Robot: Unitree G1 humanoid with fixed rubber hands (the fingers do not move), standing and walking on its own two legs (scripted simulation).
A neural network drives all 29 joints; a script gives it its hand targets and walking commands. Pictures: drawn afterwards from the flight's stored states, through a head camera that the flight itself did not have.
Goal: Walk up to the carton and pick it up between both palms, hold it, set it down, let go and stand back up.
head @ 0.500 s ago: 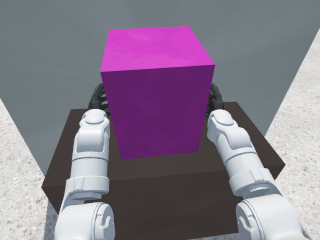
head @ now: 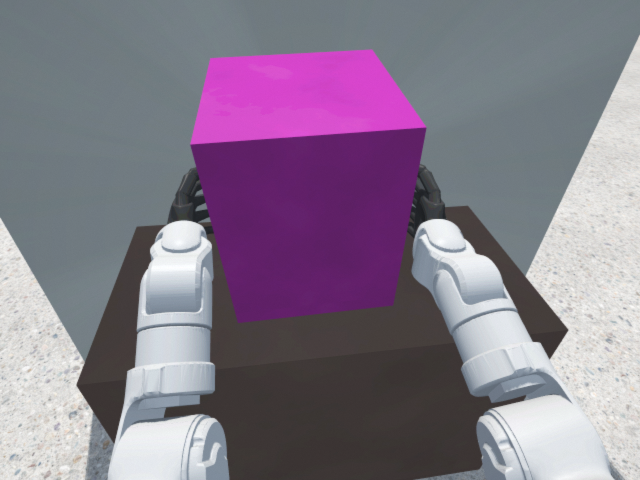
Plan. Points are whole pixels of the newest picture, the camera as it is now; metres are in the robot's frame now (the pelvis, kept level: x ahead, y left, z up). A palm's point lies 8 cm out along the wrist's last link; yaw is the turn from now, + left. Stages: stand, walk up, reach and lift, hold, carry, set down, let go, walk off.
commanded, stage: hold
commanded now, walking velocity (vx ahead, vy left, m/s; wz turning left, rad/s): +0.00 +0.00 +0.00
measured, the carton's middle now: (305, 186) +0.41 +0.01 +0.23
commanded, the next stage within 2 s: none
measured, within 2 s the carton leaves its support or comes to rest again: neither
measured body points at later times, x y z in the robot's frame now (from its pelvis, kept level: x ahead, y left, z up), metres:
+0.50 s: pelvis -0.01 +0.00 +0.00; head -0.08 +0.02 +0.44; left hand +0.37 +0.16 +0.23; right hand +0.37 -0.13 +0.24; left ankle +0.05 +0.12 -0.75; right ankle -0.03 -0.12 -0.75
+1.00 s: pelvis +0.00 +0.00 +0.00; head -0.08 +0.02 +0.44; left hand +0.38 +0.16 +0.22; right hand +0.37 -0.13 +0.23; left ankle +0.05 +0.12 -0.75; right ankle -0.03 -0.12 -0.75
